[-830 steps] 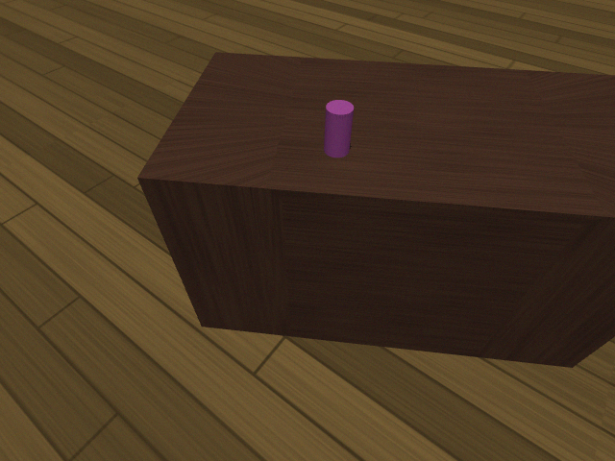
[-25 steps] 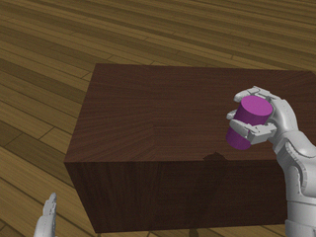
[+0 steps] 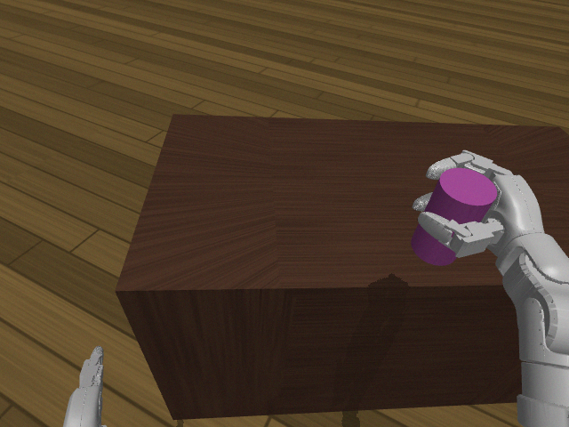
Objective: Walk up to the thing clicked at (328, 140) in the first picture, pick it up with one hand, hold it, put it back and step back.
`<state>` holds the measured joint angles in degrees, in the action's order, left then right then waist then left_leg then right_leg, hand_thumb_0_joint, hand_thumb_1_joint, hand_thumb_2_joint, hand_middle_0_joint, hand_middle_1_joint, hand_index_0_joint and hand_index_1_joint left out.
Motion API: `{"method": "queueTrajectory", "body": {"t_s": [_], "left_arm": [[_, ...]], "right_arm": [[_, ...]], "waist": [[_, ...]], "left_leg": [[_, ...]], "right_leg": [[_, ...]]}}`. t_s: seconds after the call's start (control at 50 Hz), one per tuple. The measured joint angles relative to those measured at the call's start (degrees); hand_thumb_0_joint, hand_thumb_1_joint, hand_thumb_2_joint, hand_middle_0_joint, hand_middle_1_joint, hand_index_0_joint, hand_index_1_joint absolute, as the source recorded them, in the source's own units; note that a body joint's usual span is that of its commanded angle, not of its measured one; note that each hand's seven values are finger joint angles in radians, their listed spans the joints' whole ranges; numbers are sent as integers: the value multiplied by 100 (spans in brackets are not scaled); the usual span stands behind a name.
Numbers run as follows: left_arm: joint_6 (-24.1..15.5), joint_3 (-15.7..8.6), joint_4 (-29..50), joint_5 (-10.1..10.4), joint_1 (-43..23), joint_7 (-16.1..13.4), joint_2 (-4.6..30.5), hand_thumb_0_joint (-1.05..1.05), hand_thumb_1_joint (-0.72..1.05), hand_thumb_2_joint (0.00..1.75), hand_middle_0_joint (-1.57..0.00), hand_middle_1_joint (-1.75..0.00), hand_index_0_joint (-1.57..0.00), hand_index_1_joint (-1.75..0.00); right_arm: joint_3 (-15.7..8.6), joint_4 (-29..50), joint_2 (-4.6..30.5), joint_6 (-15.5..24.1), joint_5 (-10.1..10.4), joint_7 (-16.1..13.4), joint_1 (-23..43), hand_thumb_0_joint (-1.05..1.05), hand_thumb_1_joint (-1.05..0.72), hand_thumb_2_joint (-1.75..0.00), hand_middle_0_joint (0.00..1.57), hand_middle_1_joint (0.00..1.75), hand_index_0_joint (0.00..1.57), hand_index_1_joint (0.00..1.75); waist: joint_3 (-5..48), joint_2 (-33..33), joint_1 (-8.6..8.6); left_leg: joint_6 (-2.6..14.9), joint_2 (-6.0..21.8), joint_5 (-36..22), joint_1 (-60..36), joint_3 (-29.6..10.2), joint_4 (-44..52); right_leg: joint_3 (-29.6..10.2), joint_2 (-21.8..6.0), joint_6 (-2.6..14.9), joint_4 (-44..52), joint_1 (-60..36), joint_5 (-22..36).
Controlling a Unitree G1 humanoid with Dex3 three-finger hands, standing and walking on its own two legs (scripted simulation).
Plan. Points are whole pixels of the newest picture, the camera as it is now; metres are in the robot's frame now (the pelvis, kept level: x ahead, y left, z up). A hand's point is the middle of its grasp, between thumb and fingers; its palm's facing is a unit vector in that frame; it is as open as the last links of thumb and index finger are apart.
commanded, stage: hold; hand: right
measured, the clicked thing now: (449, 219) +0.32 -0.18 +0.19
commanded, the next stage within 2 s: crouch in 1.44 s
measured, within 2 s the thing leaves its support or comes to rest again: neither
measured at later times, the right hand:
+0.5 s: hand (444, 213) +0.32 -0.17 +0.20, palm faces -0.03 +1.00 -0.06, open 8.5 cm
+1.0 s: hand (440, 205) +0.33 -0.17 +0.20, palm faces -0.05 +1.00 -0.05, open 8.5 cm
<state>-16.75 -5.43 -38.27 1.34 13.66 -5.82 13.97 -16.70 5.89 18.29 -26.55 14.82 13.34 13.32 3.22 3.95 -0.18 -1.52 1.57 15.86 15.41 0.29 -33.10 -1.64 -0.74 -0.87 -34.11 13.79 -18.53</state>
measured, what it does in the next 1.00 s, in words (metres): stands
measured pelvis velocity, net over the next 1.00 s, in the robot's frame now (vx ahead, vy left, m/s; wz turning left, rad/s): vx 0.00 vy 0.00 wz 0.00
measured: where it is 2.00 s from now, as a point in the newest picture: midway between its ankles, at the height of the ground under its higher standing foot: outside the picture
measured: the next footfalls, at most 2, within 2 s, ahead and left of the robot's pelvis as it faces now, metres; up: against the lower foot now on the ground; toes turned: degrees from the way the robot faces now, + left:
none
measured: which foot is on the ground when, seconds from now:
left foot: down 0.00-1.00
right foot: down 0.00-1.00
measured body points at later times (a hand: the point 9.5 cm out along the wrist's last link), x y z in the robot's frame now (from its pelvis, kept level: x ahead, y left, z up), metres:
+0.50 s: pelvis +0.00 +0.00 +0.00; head -0.03 +0.03 +0.45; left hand +0.17 +0.27 -0.07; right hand +0.31 -0.23 +0.21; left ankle +0.02 +0.14 -0.73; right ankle +0.00 -0.13 -0.73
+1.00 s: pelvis +0.00 +0.00 +0.00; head -0.03 +0.03 +0.45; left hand +0.17 +0.27 -0.06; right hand +0.32 -0.22 +0.21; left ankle +0.02 +0.14 -0.73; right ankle +0.00 -0.13 -0.73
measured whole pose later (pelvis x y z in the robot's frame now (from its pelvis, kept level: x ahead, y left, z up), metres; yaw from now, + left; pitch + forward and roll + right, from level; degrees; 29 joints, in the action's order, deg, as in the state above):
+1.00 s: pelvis +0.00 +0.00 +0.00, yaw +0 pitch -2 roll +0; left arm -15.8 -5.6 -37.6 1.0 12.4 -6.2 14.2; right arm -15.4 3.1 17.9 -26.2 14.5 12.5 15.6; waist 3.0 4.1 -0.5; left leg -1.5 1.6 15.5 15.6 0.1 -32.8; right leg -1.4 -0.7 -0.9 -33.7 13.9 -18.2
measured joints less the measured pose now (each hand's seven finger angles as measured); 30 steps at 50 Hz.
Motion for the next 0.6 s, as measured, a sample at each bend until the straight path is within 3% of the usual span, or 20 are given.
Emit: {"method": "queueTrajectory", "body": {"t_s": [0.16,0.4,0.6], "left_arm": [[25,4,-107,-22,-73,25,16,-1,-54,5,-5,-5,-5,-4],[29,19,43,-25,58,40,-51,-1,-54,6,-5,-5,-5,-4],[-17,-21,-35,-48,-131,-4,25,-1,-54,6,-5,-5,-5,-4]], "right_arm": [[82,-190,-79,-41,-93,30,126,1,24,-115,80,105,84,106],[11,80,-96,90,-16,-43,-171,1,24,-115,80,105,84,106],[149,-150,-111,22,-62,17,53,1,24,-115,80,105,83,106]], "waist": [[-14,-8,-15],[15,-3,15],[-2,2,-15]], "left_leg": [[3,-10,-34,38,-18,30],[22,-33,3,-7,-14,26],[19,-2,3,-9,33,17]], "right_leg": [[18,-9,-3,15,37,18],[17,-34,-23,35,-23,-8],[-32,-4,-21,49,-12,25]]}}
